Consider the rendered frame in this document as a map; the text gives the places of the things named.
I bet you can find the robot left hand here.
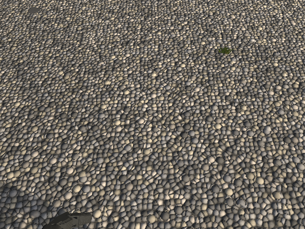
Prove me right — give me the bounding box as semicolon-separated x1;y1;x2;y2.
42;212;92;229

